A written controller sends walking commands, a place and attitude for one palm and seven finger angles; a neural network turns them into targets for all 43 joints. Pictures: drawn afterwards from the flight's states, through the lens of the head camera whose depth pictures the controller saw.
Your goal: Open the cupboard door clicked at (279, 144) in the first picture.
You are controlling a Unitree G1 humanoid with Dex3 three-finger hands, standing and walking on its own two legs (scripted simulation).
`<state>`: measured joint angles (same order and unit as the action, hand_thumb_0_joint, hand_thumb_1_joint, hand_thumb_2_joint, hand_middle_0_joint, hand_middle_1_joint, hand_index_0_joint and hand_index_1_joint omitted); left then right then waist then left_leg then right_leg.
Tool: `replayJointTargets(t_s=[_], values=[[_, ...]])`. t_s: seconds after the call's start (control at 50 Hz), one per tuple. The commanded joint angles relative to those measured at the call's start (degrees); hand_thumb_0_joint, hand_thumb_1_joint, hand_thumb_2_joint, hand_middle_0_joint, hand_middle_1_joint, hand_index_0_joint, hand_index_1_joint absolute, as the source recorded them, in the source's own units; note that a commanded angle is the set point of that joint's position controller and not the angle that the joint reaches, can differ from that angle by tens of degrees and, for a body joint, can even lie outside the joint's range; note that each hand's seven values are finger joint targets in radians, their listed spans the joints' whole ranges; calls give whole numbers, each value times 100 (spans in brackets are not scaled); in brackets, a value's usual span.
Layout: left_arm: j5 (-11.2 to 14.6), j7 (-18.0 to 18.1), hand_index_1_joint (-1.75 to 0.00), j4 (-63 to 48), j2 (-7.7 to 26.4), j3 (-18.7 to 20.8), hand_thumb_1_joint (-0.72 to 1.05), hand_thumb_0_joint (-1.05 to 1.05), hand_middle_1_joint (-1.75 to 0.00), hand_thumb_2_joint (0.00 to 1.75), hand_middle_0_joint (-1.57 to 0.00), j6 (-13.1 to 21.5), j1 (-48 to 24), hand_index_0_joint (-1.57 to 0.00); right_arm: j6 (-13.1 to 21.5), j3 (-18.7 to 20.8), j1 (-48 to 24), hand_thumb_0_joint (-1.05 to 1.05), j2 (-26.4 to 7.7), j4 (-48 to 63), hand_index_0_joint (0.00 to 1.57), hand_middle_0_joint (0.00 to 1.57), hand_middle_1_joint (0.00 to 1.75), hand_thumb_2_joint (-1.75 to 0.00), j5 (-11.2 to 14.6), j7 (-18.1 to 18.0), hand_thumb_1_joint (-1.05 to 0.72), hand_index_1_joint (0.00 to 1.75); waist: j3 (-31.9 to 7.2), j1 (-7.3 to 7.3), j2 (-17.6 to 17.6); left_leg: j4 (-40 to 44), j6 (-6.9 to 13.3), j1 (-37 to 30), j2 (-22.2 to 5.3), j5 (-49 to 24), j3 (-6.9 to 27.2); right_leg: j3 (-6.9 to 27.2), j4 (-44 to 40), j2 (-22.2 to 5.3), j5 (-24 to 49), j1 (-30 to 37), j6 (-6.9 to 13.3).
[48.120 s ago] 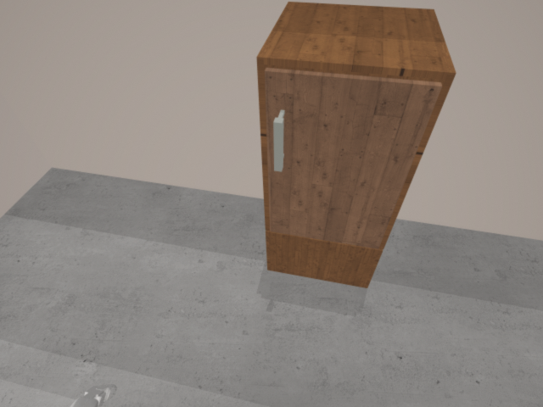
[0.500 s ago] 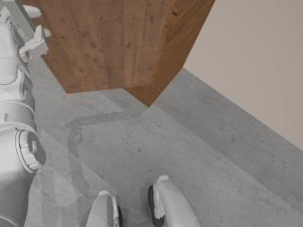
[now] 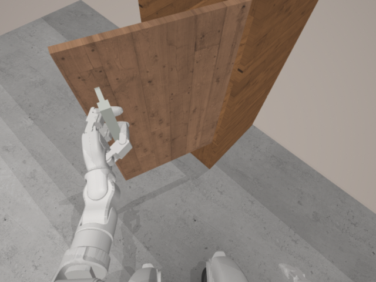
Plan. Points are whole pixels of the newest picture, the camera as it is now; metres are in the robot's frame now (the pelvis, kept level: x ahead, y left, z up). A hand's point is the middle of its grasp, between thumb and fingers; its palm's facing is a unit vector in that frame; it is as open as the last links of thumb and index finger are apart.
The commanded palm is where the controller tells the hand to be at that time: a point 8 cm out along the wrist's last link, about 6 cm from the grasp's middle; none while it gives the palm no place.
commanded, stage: pull the door open along its arc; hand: left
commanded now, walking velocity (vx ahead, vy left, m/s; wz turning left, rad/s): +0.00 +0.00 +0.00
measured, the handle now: (110, 120) +0.45 +0.16 +0.03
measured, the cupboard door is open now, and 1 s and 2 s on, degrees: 70 93 93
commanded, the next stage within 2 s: open thumb and fingers to let go in 0.48 s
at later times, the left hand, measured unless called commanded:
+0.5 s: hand (170, 179) +0.31 +0.03 +0.03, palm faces +0.38 -0.92 -0.05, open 6.2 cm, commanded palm +0.25 +0.06 +0.02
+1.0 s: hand (174, 179) +0.31 +0.03 +0.03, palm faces +0.46 -0.89 -0.04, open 10.7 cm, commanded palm +0.26 +0.07 +0.02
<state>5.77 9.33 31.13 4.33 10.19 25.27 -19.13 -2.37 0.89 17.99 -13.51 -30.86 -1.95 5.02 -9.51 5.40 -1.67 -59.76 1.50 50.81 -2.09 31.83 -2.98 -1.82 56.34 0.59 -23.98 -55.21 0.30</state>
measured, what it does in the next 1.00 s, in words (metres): shifts its weight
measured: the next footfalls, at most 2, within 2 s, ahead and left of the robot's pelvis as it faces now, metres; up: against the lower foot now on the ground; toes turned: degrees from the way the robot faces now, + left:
none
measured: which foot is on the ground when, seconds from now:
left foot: down 0.00-1.00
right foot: down 0.00-1.00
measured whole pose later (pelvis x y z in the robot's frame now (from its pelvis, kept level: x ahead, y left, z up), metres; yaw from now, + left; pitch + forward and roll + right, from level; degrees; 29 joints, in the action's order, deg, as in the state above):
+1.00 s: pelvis -0.04 -0.06 -0.01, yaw +6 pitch +17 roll +2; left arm -6.5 36.8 28.0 -7.8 -6.0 22.9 -12.6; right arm 2.9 1.7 9.2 -10.9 -37.7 -5.7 0.5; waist -8.3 1.7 -1.7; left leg -60.7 -2.9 49.3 -0.5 28.1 1.7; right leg -6.3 61.9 -1.5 -24.9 -54.0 5.4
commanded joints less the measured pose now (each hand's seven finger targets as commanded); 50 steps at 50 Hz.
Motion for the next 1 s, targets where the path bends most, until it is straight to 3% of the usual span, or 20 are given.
replayJointTargets(t_s=[0.0,0.14,0.22,0.3,0.38,0.48,0.52,0.54,0.56,0.58,0.64,0.66,0.78,0.82,0.86,0.9,0.98], values=[[-298,1365,-135,-1534,474,334,90,0,-135,90,-40,427,-28,-40,184,270,331,0,-581,513,20,20,30,-90,-131,-16,-90,30,-2197,-561,86,604,-264,-668,149,-3394,175,-88,-84,-11,3111,2557,213],[-1183,2683,-135,-1766,-490,-552,90,0,-135,90,-40,323,99,-40,201,238,-251,0,-328,486,20,20,30,-90,-315,-132,-90,30,-2083,-527,457,533,-250,-598,235,-2692,196,-58,-134,-56,2698,2518,193],[-1406,2711,-135,-2016,-869,-1122,90,0,-135,90,-40,276,300,-40,253,244,-391,0,-221,432,20,20,30,-90,-356,-233,-90,30,-2291,-488,472,504,-237,-777,249,-2728,162,-3,-189,-79,2917,2680,186],[-1404,2620,-135,-2292,-1292,-1652,90,0,-135,90,-40,169,749,-40,337,230,-566,0,-140,431,20,20,30,-90,-345,-265,-90,30,-2215,-477,459,538,-236,-898,254,-2665,152,7,-288,-102,3003,2766,174],[-1433,2596,-135,-2540,-1642,-2078,90,0,-135,90,-40,49,1270,-40,474,192,-730,0,-62,446,20,20,30,-90,-344,-272,-90,30,-2015,-476,527,574,-247,-865,274,-2469,179,19,-394,-144,2985,2828,159],[-1420,2685,-135,-2480,-2014,-2428,90,0,-135,90,-40,-113,1232,-40,679,131,-958,0,-13,345,20,20,30,-90,-336,-284,-90,30,-1739,-370,713,510,-253,-645,324,-1913,257,171,-577,-248,2665,2704,81],[-1429,2783,-135,-2376,-1825,-2240,90,0,-135,90,-40,-139,823,-40,727,130,-969,0,-45,246,20,20,30,-90,-345,-311,-90,30,-1661,-331,754,453,-257,-541,345,-1717,292,271,-636,-301,2412,2618,61],[-1454,2835,-135,-2367,-1699,-2136,90,0,-135,90,-40,-124,545,-40,738,136,-980,0,-55,193,20,20,30,-90,-355,-337,-90,30,-1659,-319,614,414,-261,-494,357,-1633,299,351,-655,-326,2254,2560,64],[-1485,2917,-135,-2401,-1412,-1929,90,0,-135,90,-40,-79,-61,-40,733,133,-973,0,-82,124,20,20,30,-90,-357,-389,-90,30,-1627,-228,660,337,-245,-402,363,-1553,319,429,-678,-352,2103,2489,56],[-1488,2924,-134,-2189,-1492,-1917,83,0,-134,87,-40,-99,46,-40,742,148,-1014,0,-47,96,20,20,30,-90,-393,-398,-90,30,-1640,-291,528,289,-255,-289,386,-1428,292,564,-730,-404,1922,2515,28],[-1411,2893,-132,-1969,-1407,-1774,62,0,-132,78,-38,-58,5,-38,786,161,-1006,0,-71,64,20,20,30,-90,-385,-439,-90,30,-1799,-281,849,250,-251,-115,410,-1296,323,766,-821,-492,1810,2744,-33],[-1399,2870,-131,-2012,-1383,-1762,55,0,-131,75,-38,-37,9,-38,778,163,-1034,0,-78,103,20,20,30,-90,-378,-444,-90,30,-1922,-318,784,259,-248,-83,422,-1287,319,802,-818,-495,1788,2826,-22],[-1320,2723,-127,-1837,-1306,-1713,13,0,-127,57,-35,40,-292,-35,762,199,-1014,0,-128,75,20,20,30,-90,-352,-491,-90,30,-1904,-232,1027,238,-224,104,419,-1031,327,994,-958,-590,1466,2897,-93],[-1341,2706,-125,-1753,-1364,-1798,-1,0,-125,51,-33,75,-565,-33,768,200,-1027,0,-146,51,20,20,30,-90,-349,-496,-90,30,-1781,-174,938,238,-204,97,419,-892,321,999,-1021,-584,1047,2685,-81],[-1352,2707,-124,-1673,-1317,-1771,-15,0,-124,45,-32,117,-755,-32,781,208,-1030,0,-175,48,20,20,30,-90,-351,-515,-90,30,-1705,-147,1076,236,-184,107,413,-810,342,964,-1061,-550,701,2555,-57],[-1368,2725,-122,-1546,-1341,-1793,-29,0,-122,39,-32,147,-903,-32,795,213,-1054,0,-175,20,20,20,30,-90,-360,-521,-90,30,-1675,-134,923,226,-175,92,412,-757,321,962,-1063,-548,485,2421,-38],[-1335,2774,-120,-1345,-1294,-1657,-50,0,-120,30,-30,148,-792,-30,788,205,-1022,0,-173,48,20,20,30,-90,-361,-514,-90,30,-1798,-233,891,273,-170,71,421,-831,305,858,-991,-497,496,2466,2]])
